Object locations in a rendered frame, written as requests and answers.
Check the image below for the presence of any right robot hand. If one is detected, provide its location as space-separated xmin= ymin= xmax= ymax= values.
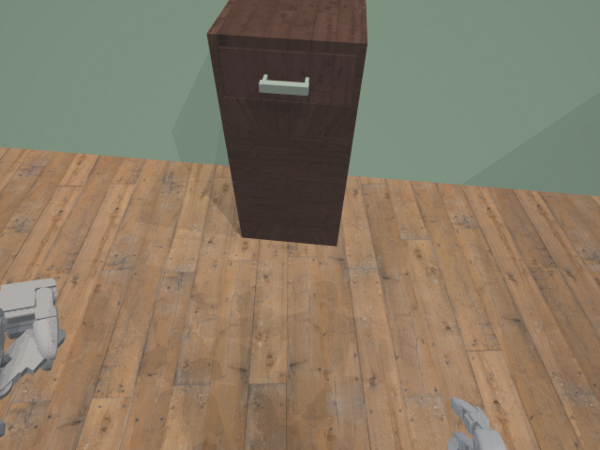
xmin=447 ymin=397 xmax=507 ymax=450

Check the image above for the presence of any left robot hand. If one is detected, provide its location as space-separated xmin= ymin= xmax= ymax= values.
xmin=0 ymin=278 xmax=66 ymax=399

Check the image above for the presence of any cabinet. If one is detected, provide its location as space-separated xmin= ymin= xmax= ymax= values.
xmin=207 ymin=0 xmax=368 ymax=247

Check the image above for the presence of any drawer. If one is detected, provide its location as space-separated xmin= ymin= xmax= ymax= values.
xmin=218 ymin=46 xmax=356 ymax=105

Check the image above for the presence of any handle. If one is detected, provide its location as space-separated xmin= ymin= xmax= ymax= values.
xmin=259 ymin=74 xmax=309 ymax=96

